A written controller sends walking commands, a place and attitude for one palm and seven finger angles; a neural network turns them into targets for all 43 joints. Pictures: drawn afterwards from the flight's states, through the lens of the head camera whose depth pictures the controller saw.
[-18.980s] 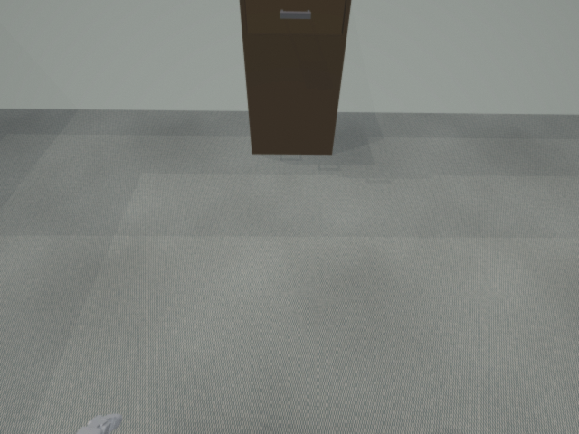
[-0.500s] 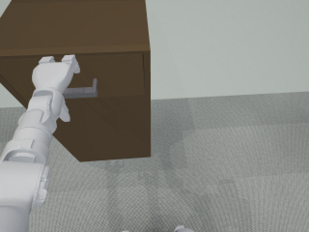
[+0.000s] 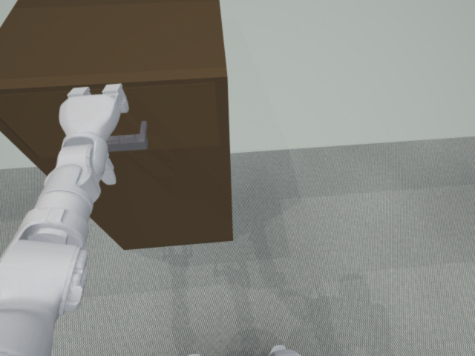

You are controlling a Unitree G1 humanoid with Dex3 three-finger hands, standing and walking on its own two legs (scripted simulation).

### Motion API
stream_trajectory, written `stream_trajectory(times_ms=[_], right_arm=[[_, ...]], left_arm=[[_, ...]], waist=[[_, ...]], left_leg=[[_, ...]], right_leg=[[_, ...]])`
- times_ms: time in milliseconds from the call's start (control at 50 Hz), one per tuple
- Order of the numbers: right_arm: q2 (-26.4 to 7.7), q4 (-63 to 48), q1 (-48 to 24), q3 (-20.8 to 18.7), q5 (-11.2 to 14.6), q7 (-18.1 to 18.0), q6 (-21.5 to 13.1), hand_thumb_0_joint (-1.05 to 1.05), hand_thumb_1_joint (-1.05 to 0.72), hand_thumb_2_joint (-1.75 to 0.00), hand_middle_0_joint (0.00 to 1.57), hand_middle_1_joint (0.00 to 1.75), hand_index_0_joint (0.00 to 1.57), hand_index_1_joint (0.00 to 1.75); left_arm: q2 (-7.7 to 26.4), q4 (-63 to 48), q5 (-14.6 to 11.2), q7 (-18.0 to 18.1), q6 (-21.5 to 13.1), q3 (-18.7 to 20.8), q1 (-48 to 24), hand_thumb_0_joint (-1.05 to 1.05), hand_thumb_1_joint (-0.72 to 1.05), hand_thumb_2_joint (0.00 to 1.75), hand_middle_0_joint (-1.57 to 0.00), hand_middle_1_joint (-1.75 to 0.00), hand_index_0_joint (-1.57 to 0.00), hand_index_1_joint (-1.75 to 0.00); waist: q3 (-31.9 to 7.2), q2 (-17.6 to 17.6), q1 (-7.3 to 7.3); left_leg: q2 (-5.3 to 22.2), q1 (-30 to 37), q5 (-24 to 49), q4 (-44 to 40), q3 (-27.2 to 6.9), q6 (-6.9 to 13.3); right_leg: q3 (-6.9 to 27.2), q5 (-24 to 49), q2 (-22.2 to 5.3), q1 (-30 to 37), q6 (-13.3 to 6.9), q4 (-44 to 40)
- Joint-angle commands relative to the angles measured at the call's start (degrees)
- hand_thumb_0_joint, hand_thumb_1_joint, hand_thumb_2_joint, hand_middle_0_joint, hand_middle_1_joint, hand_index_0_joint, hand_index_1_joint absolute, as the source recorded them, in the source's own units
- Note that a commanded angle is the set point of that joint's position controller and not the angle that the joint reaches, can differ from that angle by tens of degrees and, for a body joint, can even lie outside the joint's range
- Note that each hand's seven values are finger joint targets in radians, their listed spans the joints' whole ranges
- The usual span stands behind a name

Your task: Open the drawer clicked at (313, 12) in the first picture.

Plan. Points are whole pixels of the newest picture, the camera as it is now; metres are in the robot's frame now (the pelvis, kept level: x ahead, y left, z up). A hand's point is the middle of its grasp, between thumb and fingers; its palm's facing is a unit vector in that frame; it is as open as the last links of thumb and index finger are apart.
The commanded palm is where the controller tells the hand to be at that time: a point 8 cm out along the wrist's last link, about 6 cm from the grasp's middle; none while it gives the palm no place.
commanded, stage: re-aim the fingers above the handle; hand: left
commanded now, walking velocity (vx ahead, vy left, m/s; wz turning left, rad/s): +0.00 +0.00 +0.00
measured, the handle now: (115, 135) +0.54 +0.22 +0.01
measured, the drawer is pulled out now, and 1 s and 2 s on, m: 0.00 0.00 0.00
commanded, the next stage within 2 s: lower the fingers behind the handle in 0.88 s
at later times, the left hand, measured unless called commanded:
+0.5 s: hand (97, 138) +0.49 +0.23 +0.06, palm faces +0.00 +0.01 -1.00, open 13.8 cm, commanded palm +0.46 +0.23 +0.13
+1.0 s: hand (102, 136) +0.49 +0.22 +0.07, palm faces +0.01 -0.02 -1.00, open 13.7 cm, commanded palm +0.46 +0.23 +0.12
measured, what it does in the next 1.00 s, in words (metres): stands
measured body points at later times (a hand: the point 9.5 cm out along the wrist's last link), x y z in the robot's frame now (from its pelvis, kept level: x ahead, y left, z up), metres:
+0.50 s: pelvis +0.00 -0.01 +0.00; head +0.09 -0.02 +0.44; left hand +0.48 +0.22 +0.12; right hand +0.04 -0.29 -0.13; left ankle -0.02 +0.10 -0.71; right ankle +0.00 -0.12 -0.71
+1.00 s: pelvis +0.01 +0.00 +0.00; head +0.09 -0.02 +0.44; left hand +0.49 +0.22 +0.12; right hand +0.04 -0.27 -0.13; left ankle -0.02 +0.10 -0.71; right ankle +0.00 -0.12 -0.71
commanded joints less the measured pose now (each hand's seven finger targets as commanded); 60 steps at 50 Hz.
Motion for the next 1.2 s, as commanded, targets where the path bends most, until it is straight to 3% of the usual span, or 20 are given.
stream_trajectory(times_ms=[0, 40, 100, 160, 200, 260, 320, 400, 440, 480, 500, 600, 640, 740, 800, 940, 960, 1020, 1100, 1180], right_arm=[[-9.1, -4.5, 5.9, -3.7, 0.7, -1.4, -0.9, 0.0, -0.9, -0.9, 0.2, 0.3, 0.2, 0.3], [-9.3, -4.2, 6.5, -4.0, 1.0, -1.9, -1.4, 0.0, -0.9, -0.9, 0.2, 0.3, 0.2, 0.3], [-8.7, -3.8, 7.0, -4.5, 0.7, -2.6, -2.5, 0.0, -0.9, -0.9, 0.2, 0.3, 0.2, 0.3], [-8.4, -2.5, 7.5, -4.8, 0.3, -2.8, -3.0, 0.0, -0.9, -0.9, 0.2, 0.3, 0.2, 0.3], [-8.3, -1.8, 7.8, -4.6, 0.3, -2.5, -2.8, 0.0, -0.9, -0.9, 0.2, 0.3, 0.2, 0.3], [-8.5, -2.0, 7.1, -3.8, 0.5, -1.8, -2.5, 0.0, -0.9, -0.9, 0.2, 0.3, 0.2, 0.3], [-8.6, -2.6, 6.2, -3.4, 0.2, -1.2, -2.2, 0.0, -0.9, -0.9, 0.2, 0.3, 0.2, 0.3], [-8.8, -3.8, 5.6, -3.7, 0.0, -0.7, -1.8, 0.0, -0.9, -0.9, 0.2, 0.3, 0.2, 0.3], [-9.0, -4.4, 6.1, -4.2, 0.4, -0.8, -1.8, 0.0, -0.9, -0.9, 0.2, 0.3, 0.2, 0.3], [-9.3, -4.3, 6.0, -4.5, 0.6, -1.2, -1.8, 0.0, -0.9, -0.9, 0.2, 0.3, 0.2, 0.3], [-9.2, -4.4, 5.9, -4.5, 0.7, -1.4, -1.7, 0.0, -0.9, -0.9, 0.2, 0.3, 0.2, 0.3], [-8.9, -3.1, 6.1, -4.6, 1.0, -2.4, -2.3, 0.0, -0.9, -0.9, 0.2, 0.3, 0.2, 0.3], [-8.9, -2.3, 6.6, -4.5, 1.0, -2.6, -2.6, 0.0, -0.9, -0.9, 0.2, 0.3, 0.2, 0.3], [-8.3, -1.9, 7.6, -4.4, 0.3, -1.6, -2.8, 0.0, -0.9, -0.9, 0.2, 0.3, 0.2, 0.3], [-8.6, -2.5, 7.3, -4.1, -0.2, -1.0, -2.2, 0.0, -0.9, -0.9, 0.2, 0.3, 0.2, 0.3], [-8.9, -4.0, 5.6, -3.9, 0.2, -0.6, -0.7, 0.0, -0.9, -0.9, 0.2, 0.3, 0.2, 0.3], [-8.9, -4.4, 5.1, -3.9, 0.3, -0.6, -0.7, 0.0, -0.9, -0.9, 0.2, 0.3, 0.2, 0.3], [-9.0, -4.2, 5.5, -4.4, 0.9, -1.0, -1.2, 0.0, -0.9, -0.9, 0.2, 0.3, 0.2, 0.3], [-9.1, -3.4, 6.4, -4.7, 0.9, -2.1, -1.8, 0.0, -0.9, -0.9, 0.2, 0.3, 0.2, 0.3], [-8.7, -2.1, 7.2, -4.8, 0.3, -2.5, -2.7, 0.0, -0.9, -0.9, 0.2, 0.3, 0.2, 0.3]], left_arm=[[18.9, -9.2, -1.2, 0.7, 3.9, 3.7, -25.8, 0.0, -0.5, 0.3, -0.3, -1.2, -0.3, -1.2], [17.6, -10.2, -2.3, -1.7, 2.4, 2.1, -25.8, 0.0, -0.5, 0.3, -0.3, -1.2, -0.3, -1.2], [9.6, -17.0, -3.7, -5.2, -2.1, -5.0, -30.4, 0.0, -0.5, 0.3, -0.3, -1.2, -0.3, -1.2], [7.8, -18.8, -4.4, -6.5, -5.5, -5.9, -27.9, 0.0, -0.5, 0.3, -0.3, -1.2, -0.3, -1.2], [9.1, -17.8, -4.6, -5.8, -6.5, -4.3, -28.4, 0.0, -0.5, 0.3, -0.3, -1.2, -0.3, -1.2], [15.6, -12.1, -3.3, -2.3, -5.3, 2.3, -24.6, 0.0, -0.5, 0.3, -0.3, -1.2, -0.3, -1.2], [22.4, -10.5, -1.3, 1.4, -2.6, 7.7, -24.0, 0.0, -0.5, 0.3, -0.3, -1.2, -0.3, -1.2], [22.0, -9.9, -0.3, 2.7, 1.2, 7.3, -21.5, 0.0, -0.5, 0.3, -0.3, -1.2, -0.3, -1.2], [19.7, -11.8, -0.9, 1.3, 1.7, 5.1, -21.7, 0.0, -0.5, 0.3, -0.3, -1.2, -0.3, -1.2], [20.2, -13.5, -1.7, -0.1, 1.2, 5.3, -22.0, 0.0, -0.5, 0.3, -0.3, -1.2, -0.3, -1.2], [18.1, -14.5, -2.3, -1.2, 0.8, 3.2, -23.4, 0.0, -0.5, 0.3, -0.3, -1.2, -0.3, -1.2], [11.2, -16.9, -4.1, -5.1, -2.8, -3.4, -26.8, 0.0, -0.5, 0.3, -0.3, -1.2, -0.3, -1.2], [11.2, -16.2, -3.8, -5.3, -4.0, -3.5, -27.4, 0.0, -0.5, 0.3, -0.3, -1.2, -0.3, -1.2], [13.2, -15.7, -3.3, -3.0, -5.6, -0.1, -27.8, 0.0, -0.5, 0.3, -0.3, -1.2, -0.3, -1.2], [19.4, -12.5, -2.4, -0.6, -3.9, 6.4, -23.6, 0.0, -0.5, 0.3, -0.3, -1.2, -0.3, -1.2], [22.8, -12.2, -1.1, 1.8, 1.4, 8.9, -18.7, 0.0, -0.5, 0.3, -0.3, -1.2, -0.3, -1.2], [22.1, -12.8, -1.3, 1.6, 1.7, 8.1, -18.4, 0.0, -0.5, 0.3, -0.3, -1.2, -0.3, -1.2], [14.6, -11.5, -2.0, -0.7, 1.7, 1.6, -19.5, 0.0, -0.5, 0.3, -0.3, -1.2, -0.3, -1.2], [11.8, -15.1, -3.0, -4.7, -2.1, -2.6, -23.9, 0.0, -0.5, 0.3, -0.3, -1.2, -0.3, -1.2], [11.3, -17.7, -3.4, -5.6, -7.3, -2.7, -26.1, 0.0, -0.5, 0.3, -0.3, -1.2, -0.3, -1.2]], waist=[[-25.7, -4.1, 0.77], [-24.3, -3.7, -0.27], [-24.1, -1.7, -2.74], [-22.0, 2.0, -2.33], [-19.0, 1.0, -2.17], [-16.8, -0.7, 0.38], [-20.7, 1.3, 2.78], [-26.5, 0.0, 3.46], [-29.3, -0.6, 2.61], [-29.0, -1.4, 1.97], [-28.4, -2.0, 0.68], [-19.6, -2.2, -2.39], [-17.0, -0.4, -2.53], [-21.1, 3.5, -0.51], [-25.1, 1.3, 2.06], [-27.0, -2.8, 4.15], [-27.0, -2.5, 4.04], [-21.8, -4.0, 0.71], [-20.2, -2.6, -1.71], [-18.4, 1.7, -1.91]], left_leg=[[-0.9, 13.3, 22.9, -4.4, 0.6, 0.9], [-0.9, 15.1, 21.4, -4.8, 0.5, 1.3], [-0.8, 19.9, 22.3, -4.5, -0.3, 1.6], [-0.8, 23.3, 24.3, -3.7, -1.4, 1.2], [-1.0, 21.0, 23.2, -3.8, -1.7, 1.0], [-1.5, 14.4, 19.3, -4.4, -1.4, 0.8], [-1.8, 11.1, 21.6, -4.0, -0.5, 0.4], [-1.5, 11.8, 25.8, -3.3, 0.6, 0.3], [-1.2, 14.5, 27.1, -3.2, 0.9, 0.6], [-1.1, 15.7, 27.2, -3.6, 1.0, 1.0], [-1.1, 16.5, 27.5, -3.6, 0.7, 1.1], [-1.2, 18.2, 22.3, -4.6, -0.1, 1.6], [-1.3, 18.6, 20.8, -4.7, -0.8, 1.5], [-1.3, 19.4, 24.7, -3.2, -1.4, 0.6], [-1.4, 16.5, 29.2, -2.5, -1.1, 0.2], [-1.2, 13.2, 30.9, -3.2, 0.7, 0.5], [-1.3, 13.4, 30.2, -3.7, 0.9, 0.6], [-0.8, 15.1, 26.6, -4.4, 0.8, 1.0], [-1.0, 17.7, 22.6, -4.5, 0.0, 1.4], [-0.9, 19.5, 21.1, -3.4, -1.6, 0.9]], right_leg=[[-2.6, 21.3, 0.5, 17.3, -1.1, -4.8], [-2.2, 20.6, 0.5, 16.6, -0.8, -6.1], [-2.1, 19.3, 0.5, 13.3, -0.8, -7.2], [-2.6, 17.2, 0.9, 8.5, -1.3, -6.9], [-2.9, 15.9, 1.0, 7.6, -1.6, -6.8], [-2.9, 14.3, 0.8, 9.3, -1.9, -5.6], [-2.7, 17.6, 0.6, 13.0, -2.1, -3.5], [-2.7, 23.3, 0.6, 17.7, -1.8, -2.7], [-2.3, 25.4, 0.6, 18.9, -1.3, -3.4], [-2.1, 25.9, 0.6, 19.6, -1.0, -4.4], [-1.9, 26.3, 0.6, 19.3, -0.9, -5.0], [-2.0, 20.5, 0.5, 13.2, -0.8, -7.7], [-2.2, 17.6, 0.7, 9.8, -1.2, -7.7], [-3.0, 17.8, 1.0, 8.5, -2.0, -4.9], [-3.2, 22.2, 1.0, 13.0, -2.1, -2.9], [-2.8, 28.2, 0.6, 19.8, -1.4, -2.7], [-2.7, 28.1, 0.6, 20.4, -1.3, -3.2], [-2.8, 24.4, 0.7, 16.3, -0.9, -5.5], [-2.0, 20.3, 0.6, 13.2, -1.1, -7.1], [-2.5, 14.9, 0.8, 6.4, -1.7, -5.9]])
